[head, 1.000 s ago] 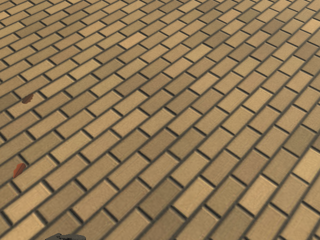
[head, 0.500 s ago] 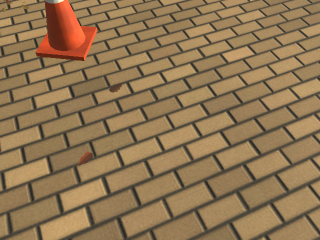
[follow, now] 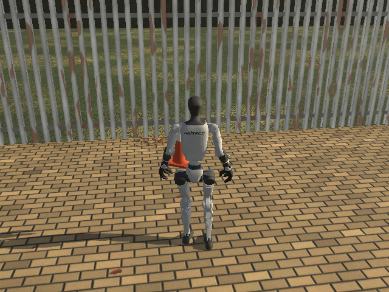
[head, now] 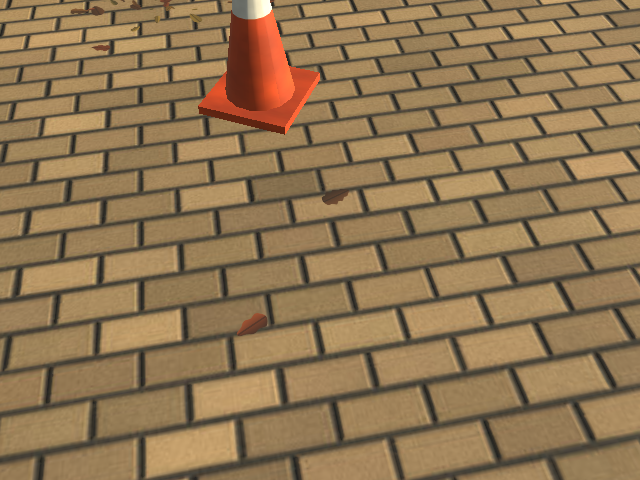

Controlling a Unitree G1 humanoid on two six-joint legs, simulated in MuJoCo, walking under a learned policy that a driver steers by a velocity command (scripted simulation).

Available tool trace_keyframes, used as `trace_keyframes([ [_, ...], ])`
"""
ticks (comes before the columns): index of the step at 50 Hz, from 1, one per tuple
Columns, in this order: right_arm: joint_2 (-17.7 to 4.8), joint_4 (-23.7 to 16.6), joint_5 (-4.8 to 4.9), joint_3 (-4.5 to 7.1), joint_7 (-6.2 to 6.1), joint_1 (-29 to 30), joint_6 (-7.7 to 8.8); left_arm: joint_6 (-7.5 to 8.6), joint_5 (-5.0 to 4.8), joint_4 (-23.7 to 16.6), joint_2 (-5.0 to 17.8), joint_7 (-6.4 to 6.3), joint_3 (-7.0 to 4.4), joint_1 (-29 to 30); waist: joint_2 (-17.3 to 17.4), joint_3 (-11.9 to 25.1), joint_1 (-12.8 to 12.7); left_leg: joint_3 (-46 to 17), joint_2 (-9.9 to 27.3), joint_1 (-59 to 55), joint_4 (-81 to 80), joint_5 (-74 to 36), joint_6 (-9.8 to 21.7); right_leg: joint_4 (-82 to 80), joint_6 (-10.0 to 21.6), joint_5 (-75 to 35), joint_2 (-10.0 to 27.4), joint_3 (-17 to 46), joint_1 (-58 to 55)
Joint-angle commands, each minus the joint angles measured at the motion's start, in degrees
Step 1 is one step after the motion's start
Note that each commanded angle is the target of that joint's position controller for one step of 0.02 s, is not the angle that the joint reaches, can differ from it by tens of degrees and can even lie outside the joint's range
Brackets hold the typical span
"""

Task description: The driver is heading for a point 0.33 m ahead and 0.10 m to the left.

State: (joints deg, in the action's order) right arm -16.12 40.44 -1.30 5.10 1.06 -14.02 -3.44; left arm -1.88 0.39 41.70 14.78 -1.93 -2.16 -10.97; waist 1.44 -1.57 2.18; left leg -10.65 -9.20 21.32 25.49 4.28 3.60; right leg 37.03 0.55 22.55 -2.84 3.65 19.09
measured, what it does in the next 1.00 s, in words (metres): steps on the spot, turning left: right foot, then left foot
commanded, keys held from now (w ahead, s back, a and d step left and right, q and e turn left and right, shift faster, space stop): q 0.54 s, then w+q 0.02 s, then w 0.44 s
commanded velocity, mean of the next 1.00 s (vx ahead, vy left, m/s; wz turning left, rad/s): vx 0.13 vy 0.00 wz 0.45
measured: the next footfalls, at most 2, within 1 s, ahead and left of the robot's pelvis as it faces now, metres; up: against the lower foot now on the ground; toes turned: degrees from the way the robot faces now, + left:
right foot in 0.02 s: +0.05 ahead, -0.11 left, +0.00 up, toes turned +6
left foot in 0.48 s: -0.02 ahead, +0.10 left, +0.00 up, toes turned +18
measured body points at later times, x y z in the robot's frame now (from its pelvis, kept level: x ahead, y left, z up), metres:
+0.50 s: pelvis -0.02 +0.00 -0.01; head +0.01 +0.03 +0.44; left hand +0.00 +0.31 -0.13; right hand +0.21 -0.21 -0.10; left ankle -0.06 +0.08 -0.74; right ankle +0.01 -0.12 -0.72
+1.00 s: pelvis +0.09 +0.03 +0.00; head +0.10 +0.02 +0.45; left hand +0.13 +0.34 -0.09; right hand +0.21 -0.22 -0.14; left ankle -0.06 +0.08 -0.73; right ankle +0.18 -0.03 -0.74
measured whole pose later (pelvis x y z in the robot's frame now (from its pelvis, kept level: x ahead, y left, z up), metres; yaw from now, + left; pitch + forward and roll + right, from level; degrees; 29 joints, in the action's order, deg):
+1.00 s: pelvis +0.09 +0.03 +0.00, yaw +26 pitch +1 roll +1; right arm -16.4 48.4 -0.9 2.5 0.6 -25.1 2.4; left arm 2.1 1.8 41.8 15.6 1.2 -2.5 -9.4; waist 1.2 0.8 3.1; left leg -7.8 -4.4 1.7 23.8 21.8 3.3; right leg 28.7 2.2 11.6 -0.3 -2.5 19.1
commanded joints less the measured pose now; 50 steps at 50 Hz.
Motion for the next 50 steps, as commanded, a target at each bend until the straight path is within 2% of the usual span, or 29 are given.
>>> trace_keyframes([
  [1, -6.77, -4.05, 1.12, 1.76, -0.36, 2.43, 0.67, 1.66, 0.14, -1.77, 6.69, -1.32, -1.79, -8.33, 3.85, 3.78, -4.4, -17.05, 9.9, 3.21, -6.79, 19.74, 0.95, -18.61, 2.74, -3.57, 1.88, 1.68, -13.4],
  [2, -3.68, -5.09, 2.1, 1.09, -0.6, 1.11, 0.92, 1.76, 1.11, -3.16, 12.88, -1.75, -3.07, -7.12, -8.17, 4.3, -3.19, -8.13, 3.15, 10.03, 5.58, 26.53, -2.85, -25.53, 7.11, 5.55, 16.03, 17.06, -16.4],
  [3, -5.96, -4.9, 0.52, 1.81, -1.06, 1.38, 1.33, 1.63, 1.85, -4.85, 15.35, -1.37, -3.59, -0.57, -14.29, -0.32, -2.37, 3.99, -2.78, 15.22, 20.24, 26.41, -3.81, -28.67, 11.94, 1.54, 25.4, 26.97, -8.35],
  [4, -9.15, -4.06, -1.04, 2.68, -0.96, 1.88, 1.45, 1.64, 1.75, -5.09, 11.0, -1.07, -2.61, 0.24, -7.29, -0.18, -1.31, 2.8, 2.18, 10.91, 29.87, 24.0, -4.27, -25.62, 13.01, -8.21, 24.04, 21.45, -4.21],
  [5, -8.28, -2.82, -0.86, 2.67, -0.49, -0.31, 1.27, 1.81, 1.35, -5.45, 7.84, -0.82, -1.65, 2.86, -5.46, 0.37, 0.88, 3.11, 1.98, 8.42, 34.58, 21.0, -4.15, -23.51, 11.34, -15.39, 19.83, 14.77, -2.66],
  [6, -7.58, -1.83, -0.78, 2.47, -0.05, -2.54, 0.74, 1.88, 1.17, -5.99, 6.9, -0.6, -1.37, 4.59, -6.41, 1.16, 1.94, 3.77, 2.19, 8.18, 39.03, 18.65, -4.44, -22.11, 9.83, -20.08, 16.6, 9.44, -3.99],
  [7, -7.23, -1.15, -0.58, 2.31, 0.52, -3.81, 0.23, 1.89, 1.11, -6.45, 6.66, -0.62, -1.29, 5.12, -8.77, 1.76, 1.78, 4.98, 2.33, 9.32, 42.71, 17.9, -4.87, -21.04, 9.52, -24.38, 15.07, 6.1, -5.99],
  [8, -7.16, -1.05, -0.25, 2.12, 0.93, -3.78, -0.11, 1.84, 1.14, -6.71, 6.44, -0.54, -1.25, 4.33, -9.21, 2.09, 1.03, 6.17, 3.04, 10.39, 43.7, 17.93, -5.56, -20.01, 9.7, -28.5, 14.48, 3.88, -8.05],
  [11, -6.07, -2.81, 0.33, 1.28, 1.38, 1.53, -0.64, 1.79, 1.07, -5.37, 7.53, -0.56, -1.86, -1.93, -9.06, 2.05, -2.98, 7.81, 4.92, 14.08, 38.34, 18.64, -7.26, -17.99, 10.78, -34.05, 15.81, 2.41, -16.41],
  [13, -5.37, -3.61, 0.43, 0.8, 1.59, 3.5, -0.92, 1.79, 1.06, -4.52, 8.72, -0.55, -2.45, -4.53, -10.03, 2.62, -4.48, 8.52, 5.84, 13.68, 33.68, 20.16, -7.66, -16.83, 11.32, -36.62, 17.31, 2.05, -19.86],
  [17, -4.32, -4.88, 1.03, -0.11, 1.89, 5.14, -1.11, 1.69, 1.31, -4.39, 10.11, 0.4, -3.11, -3.47, -12.16, 3.36, -4.71, 12.1, 7.26, 4.47, 22.51, 23.02, -6.25, -15.06, 10.8, -37.17, 18.35, -1.58, -16.67],
  [19, -4.67, -5.36, 1.44, -0.2, 1.75, 5.04, -0.93, 1.54, 1.35, -4.05, 10.99, 0.9, -3.47, -3.17, -13.3, 3.95, -4.64, 14.07, 6.87, 0.26, 17.76, 23.22, -5.07, -13.53, 10.34, -38.23, 18.85, -2.67, -15.18],
  [21, -4.62, -5.43, 1.44, -0.26, 1.54, 3.91, -0.51, 1.35, 0.91, -3.69, 11.61, 1.2, -3.71, -2.77, -13.08, 4.39, -3.59, 15.2, 6.43, -3.65, 10.48, 20.11, -3.71, -10.77, 9.1, -37.36, 19.24, -3.61, -14.11],
  [22, -4.29, -4.93, 0.97, -0.35, 1.25, 2.1, -0.04, 1.15, 0.3, -3.55, 11.63, 1.22, -3.74, -1.92, -11.55, 4.68, -1.8, 15.61, 5.9, -8.07, 2.79, 14.26, -2.78, -7.51, 7.13, -34.18, 18.5, -5.52, -11.77],
  [23, -5.46, -4.44, 0.13, -0.2, 0.63, 0.67, 0.68, 1.0, 0.2, -2.91, 11.13, 1.29, -3.73, -3.33, -7.21, 5.14, -0.75, 12.17, 6.66, -13.94, -5.0, 7.0, -1.93, -2.37, 3.69, -27.1, 17.28, -7.9, -7.13],
  [24, -11.38, -4.77, -0.71, 0.96, 0.05, -0.93, 1.65, 0.54, 0.88, -4.11, 7.9, 1.53, -3.0, -5.15, 7.59, 5.64, -1.22, -6.91, 20.02, -22.28, -9.92, -1.08, 0.84, 12.1, -0.61, -5.55, 11.99, -12.69, 5.96],
  [25, -18.42, -4.9, 0.4, 2.87, 0.12, -4.08, 1.86, -0.34, 1.1, -8.49, 5.22, 0.85, -1.82, 0.1, 16.06, 4.06, 0.89, -21.14, 31.63, -19.45, -7.13, -23.31, 10.89, 19.72, -2.54, 15.3, 2.98, -9.23, 16.28],
  [26, -15.22, -4.08, 1.02, 2.5, 0.05, -6.39, 1.83, -0.96, 1.24, -7.8, 7.49, 0.47, -2.21, 2.01, 7.73, 4.54, 2.7, -17.01, 29.93, -20.19, -5.94, -24.48, 13.81, 26.0, -2.64, 14.18, 4.99, -3.49, 16.68],
  [27, -12.09, -4.09, 1.11, 1.35, -0.26, -3.04, 1.62, -1.05, 0.44, -6.87, 7.51, 0.76, -2.36, 1.55, 5.96, 1.87, 0.48, -12.22, 26.23, -17.57, -6.19, -20.48, 12.79, 27.13, -2.42, 9.39, 5.52, -2.26, 16.74],
  [28, -10.15, -4.29, 0.85, 0.75, -0.51, 0.26, 1.23, -0.55, 0.38, -5.83, 8.28, 1.25, -2.62, 0.37, 4.94, 1.06, -1.4, -9.23, 21.6, -15.92, -8.32, -7.28, 10.17, 24.37, -2.25, 4.06, 6.48, -1.49, 15.82],
  [30, -7.79, -4.35, 0.88, -0.13, -0.86, 1.62, 1.36, -0.27, 1.95, -3.97, 9.61, 2.4, -3.09, -1.85, 7.7, 2.14, -1.69, -7.8, 17.43, -16.55, -12.11, 9.47, 8.66, 23.47, -2.52, -2.07, 5.99, -3.05, 14.96],
  [32, -7.49, -3.23, 0.67, -0.37, -0.48, -0.62, 2.09, -0.23, 1.96, -3.32, 8.83, 3.43, -2.95, -1.38, 6.44, 1.23, -1.1, -9.18, 17.28, -17.15, -15.25, 18.73, 8.78, 21.27, -2.65, -4.97, 5.63, -3.66, 16.0],
  [34, -7.8, -1.7, 0.48, -0.36, -0.35, -3.2, 3.13, 0.19, 1.94, -3.08, 7.78, 3.87, -2.69, 0.2, 5.46, -0.63, -0.42, -10.11, 17.96, -18.2, -16.95, 20.05, 9.03, 17.17, -2.75, -6.79, 5.65, -3.75, 17.41],
  [41, -8.94, 2.04, 0.09, -0.4, -0.59, -8.34, 5.57, 2.31, 1.51, -3.29, 6.3, 4.17, -2.0, 5.63, 4.73, -3.08, 1.96, -10.43, 19.85, -18.27, -17.61, 19.58, 10.29, 3.43, -1.62, -8.8, 5.37, -4.28, 15.42],
  [45, -9.51, 3.49, 0.07, -0.33, -0.57, -9.34, 6.38, 3.27, 1.16, -4.28, 6.02, 4.04, -1.72, 7.4, 3.97, -4.47, 2.04, -11.07, 20.75, -15.43, -16.06, 18.75, 10.64, -1.68, 0.11, -6.91, 4.61, -4.96, 10.34],
  [47, -9.8, 3.9, 0.3, -0.32, -0.58, -7.98, 6.65, 3.84, 0.95, -3.81, 5.77, 3.67, -1.69, 4.37, 3.46, -4.44, -0.36, -10.33, 20.55, -11.53, -14.03, 14.82, 9.5, -5.68, 1.38, -7.65, 3.73, -5.61, 2.18],
  [48, -9.66, 4.08, 0.59, -0.42, -0.65, -6.79, 6.71, 4.24, 1.09, -2.54, 5.57, 3.3, -1.76, 0.27, 2.29, -3.8, -3.09, -8.58, 19.28, -7.94, -11.05, 11.15, 8.21, -9.66, 1.9, -9.61, 2.67, -6.4, -5.66],
  [49, -8.24, 4.25, 0.47, -0.93, -0.72, -6.57, 7.04, 4.83, 1.27, -0.34, 6.83, 2.56, -2.33, -5.91, -0.06, -1.26, -5.92, -6.06, 16.55, -3.54, -4.49, 4.39, 6.64, -11.71, 2.52, -8.64, 2.05, -5.13, -16.29],
  [50, -5.04, 3.12, 0.5, -1.98, -0.59, -5.19, 7.53, 5.56, 2.04, 1.04, 11.01, 1.58, -3.39, -14.55, -7.88, 4.34, -10.21, 0.21, 11.57, 1.72, 11.84, 4.13, 4.13, -17.54, 4.95, 1.23, 12.16, 7.0, -26.7],
])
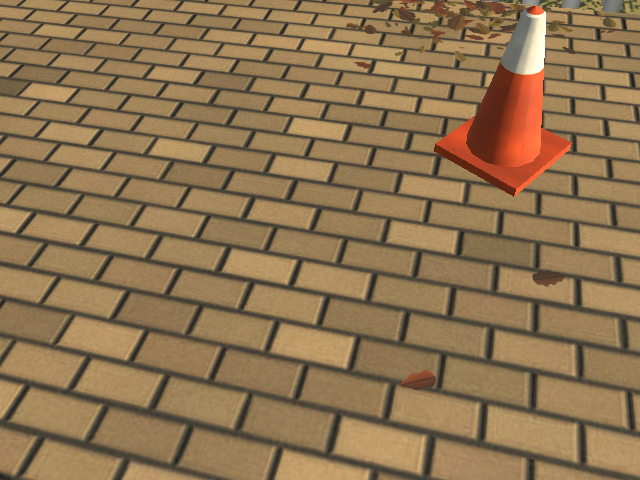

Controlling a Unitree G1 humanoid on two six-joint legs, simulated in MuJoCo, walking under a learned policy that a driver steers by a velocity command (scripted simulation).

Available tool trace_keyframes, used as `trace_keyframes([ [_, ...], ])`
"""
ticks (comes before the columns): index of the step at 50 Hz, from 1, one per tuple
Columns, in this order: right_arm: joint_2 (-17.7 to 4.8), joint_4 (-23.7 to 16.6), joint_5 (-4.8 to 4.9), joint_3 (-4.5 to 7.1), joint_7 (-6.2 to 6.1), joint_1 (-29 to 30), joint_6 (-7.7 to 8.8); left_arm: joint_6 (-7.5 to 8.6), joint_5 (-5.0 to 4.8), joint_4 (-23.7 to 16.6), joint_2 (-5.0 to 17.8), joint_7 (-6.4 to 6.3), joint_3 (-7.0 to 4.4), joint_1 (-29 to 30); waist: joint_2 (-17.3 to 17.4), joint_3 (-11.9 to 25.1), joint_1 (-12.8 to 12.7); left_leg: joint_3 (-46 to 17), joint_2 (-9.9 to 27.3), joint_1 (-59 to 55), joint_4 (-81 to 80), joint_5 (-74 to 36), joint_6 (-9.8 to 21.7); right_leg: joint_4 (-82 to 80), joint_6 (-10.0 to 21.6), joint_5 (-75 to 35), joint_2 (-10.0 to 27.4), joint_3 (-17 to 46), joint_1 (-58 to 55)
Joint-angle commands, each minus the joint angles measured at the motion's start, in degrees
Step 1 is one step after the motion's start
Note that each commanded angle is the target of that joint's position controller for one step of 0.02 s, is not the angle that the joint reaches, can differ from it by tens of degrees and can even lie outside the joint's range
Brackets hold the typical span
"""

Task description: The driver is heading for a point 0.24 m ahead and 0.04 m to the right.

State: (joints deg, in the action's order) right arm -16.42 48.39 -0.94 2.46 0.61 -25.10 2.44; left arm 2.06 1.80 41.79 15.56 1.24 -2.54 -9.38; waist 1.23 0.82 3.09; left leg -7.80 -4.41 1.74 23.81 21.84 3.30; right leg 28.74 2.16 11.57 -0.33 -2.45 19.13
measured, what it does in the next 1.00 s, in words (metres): walks ahead: left foot, then right foot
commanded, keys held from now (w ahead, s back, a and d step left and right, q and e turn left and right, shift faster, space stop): no key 1.00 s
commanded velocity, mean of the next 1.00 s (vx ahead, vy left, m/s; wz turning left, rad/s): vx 0.10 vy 0.00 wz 0.02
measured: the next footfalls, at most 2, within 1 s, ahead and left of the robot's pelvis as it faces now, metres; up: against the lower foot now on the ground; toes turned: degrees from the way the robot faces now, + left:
left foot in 0.42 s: +0.26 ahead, +0.07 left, +0.00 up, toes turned +0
right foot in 0.68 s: +0.19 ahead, -0.13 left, +0.00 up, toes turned -1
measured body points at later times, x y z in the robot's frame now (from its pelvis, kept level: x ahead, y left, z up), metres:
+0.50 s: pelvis +0.15 -0.01 +0.00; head +0.17 +0.00 +0.45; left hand +0.17 +0.24 -0.15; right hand +0.26 -0.25 -0.13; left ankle +0.22 +0.07 -0.73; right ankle +0.06 -0.10 -0.72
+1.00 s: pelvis +0.18 -0.03 +0.01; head +0.18 -0.03 +0.46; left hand +0.18 +0.20 -0.15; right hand +0.19 -0.26 -0.15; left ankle +0.22 +0.07 -0.73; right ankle +0.15 -0.13 -0.73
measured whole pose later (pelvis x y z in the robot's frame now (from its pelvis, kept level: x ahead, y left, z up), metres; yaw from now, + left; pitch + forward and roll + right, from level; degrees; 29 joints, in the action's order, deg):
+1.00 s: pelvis +0.18 -0.03 +0.01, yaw -1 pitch -2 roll +0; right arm -10.8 64.2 -0.4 0.2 -1.8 -13.8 0.0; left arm 0.6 0.7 63.3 9.3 -2.2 0.9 -17.3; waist 0.3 -1.7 0.5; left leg 1.6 -1.6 11.6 21.9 8.6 1.9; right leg 22.8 1.4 15.5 -1.0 -0.3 5.5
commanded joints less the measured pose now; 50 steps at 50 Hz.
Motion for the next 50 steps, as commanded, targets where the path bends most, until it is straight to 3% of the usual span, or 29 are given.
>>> trace_keyframes([
  [1, -1.9, -6.55, 0.76, 0.01, -0.26, 4.34, 1.89, 1.67, 0.7, 1.75, 17.24, -1.68, -4.42, -20.33, -19.6, 4.67, -10.57, 4.92, -2.56, 33.73, 29.33, 4.93, 1.86, -17.77, 9.13, 22.11, 22.51, 37.63, -32.51],
  [2, -6.6, -5.05, -0.83, 1.13, -0.77, 4.19, 1.16, 1.35, -0.19, 2.2, 12.95, -1.32, -3.47, -17.62, -9.61, -0.64, -7.59, 1.23, -0.39, 36.43, 36.44, 7.24, 2.01, -17.7, 10.43, 17.49, 23.41, 39.85, -25.74],
  [3, -5.74, -3.8, -0.78, 1.1, -0.42, 3.54, 0.9, 1.39, -0.67, 1.18, 9.55, -0.95, -2.44, -12.85, -4.96, -3.71, -4.77, 0.6, 2.1, 34.98, 38.41, 3.21, 1.98, -16.09, 10.32, 6.97, 21.2, 32.44, -21.29],
  [4, -4.76, -2.87, -0.52, 0.77, -0.1, 3.32, 0.66, 1.65, -0.75, 0.78, 6.85, -0.67, -1.69, -9.79, -3.19, -4.12, -3.26, 1.91, 3.96, 32.71, 37.8, 0.54, 1.3, -15.71, 9.49, -6.25, 18.56, 25.17, -18.65],
  [6, -4.02, -1.69, -1.22, 0.6, 0.13, 3.18, -0.41, 2.29, -1.0, 1.09, 4.54, -0.77, -0.66, -7.59, -5.62, -2.34, -2.0, 5.19, 5.23, 28.84, 36.59, -2.1, -0.45, -14.7, 7.96, -28.12, 14.03, 14.86, -16.56],
  [8, -3.06, -1.18, -1.12, 0.37, 0.42, 3.12, -1.05, 2.84, -1.32, 2.61, 4.96, -0.8, -0.49, -8.78, -6.75, -0.15, -1.41, 6.49, 4.3, 26.9, 36.61, -4.43, -1.87, -12.83, 8.18, -45.44, 12.3, 9.5, -16.41],
  [11, -1.92, -1.26, -0.81, -0.16, 0.58, 6.63, -1.54, 2.43, -1.49, 4.66, 4.89, -1.18, -0.09, -9.82, -6.88, -0.29, -1.68, 8.13, 4.06, 27.74, 31.0, -7.92, -3.26, -12.53, 8.23, -52.04, 10.89, 5.49, -16.92],
  [14, -0.33, -1.59, -0.7, -1.09, 0.31, 11.53, -1.82, 1.62, -1.32, 6.47, 4.11, -1.58, 0.49, -10.2, -7.89, -0.81, -2.95, 9.88, 4.17, 24.46, 20.79, -11.7, -3.35, -11.71, 7.44, -50.59, 9.49, 2.85, -15.92],
  [18, -0.64, -0.54, -0.44, -1.38, -0.71, 13.44, -1.65, 0.9, -1.18, 9.06, 4.15, -1.9, 0.63, -11.72, -7.79, -0.83, -3.96, 10.39, 3.38, 18.7, 12.55, -13.18, -1.58, -8.22, 7.37, -47.14, 10.82, 4.49, -15.76],
  [20, -0.67, 0.89, -0.52, -1.34, -1.27, 11.46, -1.08, 0.62, -1.57, 9.8, 4.07, -2.14, 0.73, -10.38, -6.29, -1.33, -2.39, 9.96, 3.3, 13.47, 5.37, -15.8, 0.06, -4.87, 6.39, -41.92, 10.97, 5.82, -14.6],
  [21, -1.31, 1.91, -0.83, -1.23, -1.63, 9.25, -0.41, 0.67, -1.68, 10.31, 4.16, -2.18, 0.74, -10.49, -3.67, -0.7, -0.91, 7.89, 4.65, 7.47, -1.19, -24.5, 0.8, -1.73, 4.52, -36.39, 9.64, 5.65, -12.68],
  [22, -5.0, 2.92, -1.23, -0.46, -2.13, 5.71, 0.33, 0.99, -1.48, 9.83, 3.43, -2.23, 1.06, -12.05, 0.94, 3.42, -0.9, 0.99, 12.04, -1.55, 0.16, -44.0, 2.02, 3.17, 2.5, -23.78, 7.24, 4.53, -8.95],
  [23, -6.64, 3.71, -0.73, -0.22, -2.42, 4.31, -0.06, 0.3, -2.38, 11.46, -0.9, -2.26, 2.06, -19.92, 9.52, 9.43, -3.73, -8.4, 22.46, -8.33, 3.0, -61.15, 9.94, 9.9, 1.13, 5.54, 2.35, 2.37, -5.56],
  [24, -3.52, 4.02, 0.77, -0.86, -2.21, 4.26, -0.62, -1.35, -2.34, 13.12, 1.08, -2.78, 1.6, -18.32, 8.46, 10.21, -1.31, -12.75, 24.92, -4.64, 0.09, -54.08, 14.64, 14.01, 1.05, 22.7, -0.69, 2.39, -4.65],
  [25, -2.68, 3.89, 0.63, -1.27, -2.16, 6.58, -0.74, -2.17, -1.65, 12.34, 2.49, -2.92, 1.04, -13.84, 6.56, 5.06, -1.36, -13.0, 23.65, -0.35, -3.46, -43.25, 14.62, 16.69, 0.83, 26.15, -0.97, 3.68, -1.74],
  [27, -1.66, 3.74, -0.08, -1.88, -2.8, 11.58, -1.18, -3.22, -0.96, 12.51, 1.37, -2.59, 1.06, -9.94, 4.55, 0.63, -2.97, -9.37, 20.41, 6.95, -8.33, -29.36, 11.44, 16.65, -0.19, 22.2, 0.26, 4.6, -2.45],
  [30, -1.48, 4.58, -0.11, -1.96, -3.08, 15.14, -1.6, -3.91, -0.83, 15.59, -1.19, -2.72, 1.82, -12.87, 4.98, 0.14, -5.25, -3.07, 15.19, 12.02, -9.99, -20.6, 6.85, 8.99, -1.73, 14.63, 0.17, 2.87, -8.71],
  [33, -2.09, 6.05, 0.76, -1.67, -2.86, 15.75, -2.08, -4.0, -0.72, 17.96, -1.71, -3.12, 2.08, -13.8, 3.47, -0.52, -5.92, -1.0, 12.68, 15.43, -9.42, -6.47, 3.96, -2.41, -1.6, 3.14, 0.02, 1.47, -13.89],
  [35, -2.01, 7.11, 0.92, -1.31, -2.51, 14.28, -2.48, -3.45, 0.19, 17.39, 0.02, -3.16, 2.18, -11.69, 2.24, -3.66, -4.31, -1.51, 11.07, 18.8, -10.12, 3.84, 0.53, -7.64, -0.85, 2.24, 4.07, 6.32, -13.38],
  [36, -1.54, 7.48, 1.2, -1.07, -2.34, 13.99, -2.92, -3.13, -0.3, 17.58, 1.31, -3.03, 2.03, -10.49, -0.93, -7.44, -3.12, 0.46, 8.81, 16.42, -10.07, 1.38, -0.08, -8.31, -0.12, 7.7, 4.51, 7.73, -5.44],
  [37, -0.92, 8.26, 0.86, -1.15, -2.2, 13.46, -2.96, -2.63, -0.59, 17.97, 0.85, -2.97, 2.16, -9.87, -3.23, -7.99, -2.74, 1.17, 8.56, 11.95, -7.96, -3.5, -0.01, -10.09, 0.01, 8.91, 5.01, 8.51, -1.92],
  [39, 0.1, 10.0, 0.5, -1.24, -2.14, 11.42, -2.56, -1.68, -0.93, 18.5, 0.13, -3.15, 2.34, -9.03, -4.96, -5.7, -1.86, 1.99, 8.46, 6.27, -4.89, -11.8, 0.35, -11.99, -0.16, 5.82, 5.55, 8.93, -1.6],
  [42, 0.2, 11.8, 0.45, -1.25, -2.16, 10.79, -1.93, -0.97, -1.16, 19.1, -0.19, -3.41, 2.47, -9.39, -3.27, -3.36, -2.04, 2.27, 8.79, 4.83, -4.22, -16.65, 0.47, -11.84, 0.17, 0.99, 5.75, 8.7, -5.0],
  [50, 1.54, 15.39, 0.52, -1.79, -2.61, 9.43, -2.13, -1.14, -1.17, 21.04, -1.2, -3.67, 2.71, -11.34, -1.79, -4.32, -2.76, 2.79, 8.79, 5.95, -4.47, -18.21, -0.47, -11.66, 0.8, -1.66, 5.8, 8.16, -7.36],
])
